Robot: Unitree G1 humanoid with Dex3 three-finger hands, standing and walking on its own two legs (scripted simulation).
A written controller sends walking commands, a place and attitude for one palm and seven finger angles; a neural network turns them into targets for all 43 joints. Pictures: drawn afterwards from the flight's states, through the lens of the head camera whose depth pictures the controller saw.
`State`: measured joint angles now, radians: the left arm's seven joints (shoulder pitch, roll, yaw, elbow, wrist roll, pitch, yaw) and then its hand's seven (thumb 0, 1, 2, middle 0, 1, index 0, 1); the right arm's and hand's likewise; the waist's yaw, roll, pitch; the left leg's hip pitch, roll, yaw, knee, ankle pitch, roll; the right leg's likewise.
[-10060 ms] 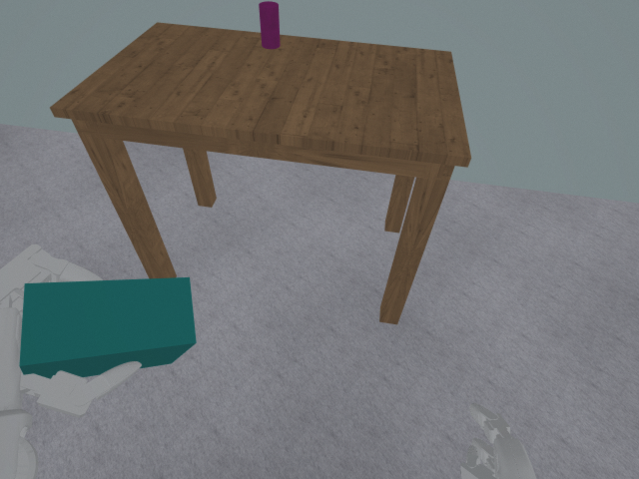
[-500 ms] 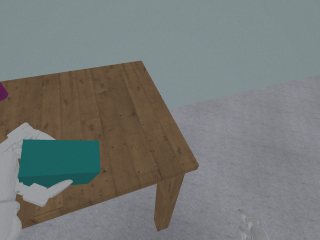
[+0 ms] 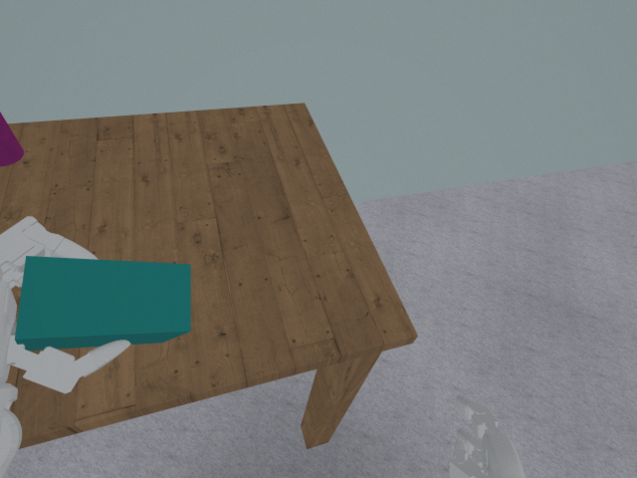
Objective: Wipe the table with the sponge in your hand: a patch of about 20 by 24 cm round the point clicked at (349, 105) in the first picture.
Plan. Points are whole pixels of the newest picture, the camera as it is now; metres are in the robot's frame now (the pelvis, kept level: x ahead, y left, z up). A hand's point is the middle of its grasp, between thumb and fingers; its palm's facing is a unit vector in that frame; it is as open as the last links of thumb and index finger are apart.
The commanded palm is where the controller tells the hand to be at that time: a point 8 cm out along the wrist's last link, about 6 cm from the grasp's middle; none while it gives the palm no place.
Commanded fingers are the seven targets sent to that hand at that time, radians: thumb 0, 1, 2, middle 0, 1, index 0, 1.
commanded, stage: look again from close up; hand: left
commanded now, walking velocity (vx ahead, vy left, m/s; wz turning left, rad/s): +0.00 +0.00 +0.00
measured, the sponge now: (131, 306) +0.24 +0.22 +0.12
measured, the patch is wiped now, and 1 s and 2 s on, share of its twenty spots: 0.00 0.00 0.00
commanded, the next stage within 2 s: shuffle to correct the standing spot in 0.24 s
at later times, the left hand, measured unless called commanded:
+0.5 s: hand (68, 301) +0.21 +0.26 +0.16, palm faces +0.38 -0.86 -0.33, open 10.3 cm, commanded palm +0.16 +0.29 +0.18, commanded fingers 0.00 0.10 1.30 -1.20 -1.60 -1.20 -1.60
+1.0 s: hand (170, 317) +0.21 +0.17 +0.16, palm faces +0.33 -0.87 -0.36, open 10.3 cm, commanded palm +0.15 +0.21 +0.18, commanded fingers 0.00 0.10 1.30 -1.20 -1.60 -1.20 -1.60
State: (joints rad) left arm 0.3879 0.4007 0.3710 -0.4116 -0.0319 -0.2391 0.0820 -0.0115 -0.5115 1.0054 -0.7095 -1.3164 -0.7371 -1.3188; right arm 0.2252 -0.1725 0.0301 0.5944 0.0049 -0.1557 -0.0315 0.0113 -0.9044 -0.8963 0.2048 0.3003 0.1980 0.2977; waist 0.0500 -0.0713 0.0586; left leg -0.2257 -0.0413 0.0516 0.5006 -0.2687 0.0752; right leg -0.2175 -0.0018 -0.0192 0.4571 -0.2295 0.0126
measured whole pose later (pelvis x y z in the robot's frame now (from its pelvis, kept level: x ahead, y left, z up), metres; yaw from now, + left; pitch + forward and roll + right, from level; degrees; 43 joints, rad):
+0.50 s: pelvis -0.01 +0.01 +0.00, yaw -1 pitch -2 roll -1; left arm 0.39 0.37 0.36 -0.50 -0.04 -0.20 0.10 -0.01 -0.51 1.01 -0.71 -1.31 -0.74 -1.32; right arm 0.21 -0.18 0.02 0.57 0.00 -0.12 -0.03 0.01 -0.90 -0.90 0.20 0.30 0.20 0.30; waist 0.04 -0.07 0.09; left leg -0.20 -0.05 0.07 0.47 -0.25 0.08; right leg -0.20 -0.01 -0.01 0.43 -0.20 0.02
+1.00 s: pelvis -0.01 -0.06 +0.00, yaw -2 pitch +0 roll -1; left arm 0.44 0.36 0.36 -0.51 -0.06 -0.18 0.09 -0.01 -0.51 1.01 -0.71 -1.31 -0.74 -1.31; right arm 0.22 -0.22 -0.02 0.57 0.01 -0.11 -0.03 0.01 -0.90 -0.90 0.20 0.30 0.20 0.30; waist 0.01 -0.02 0.05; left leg -0.28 0.06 0.02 0.55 -0.28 0.00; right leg -0.25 0.10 -0.04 0.44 -0.20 -0.08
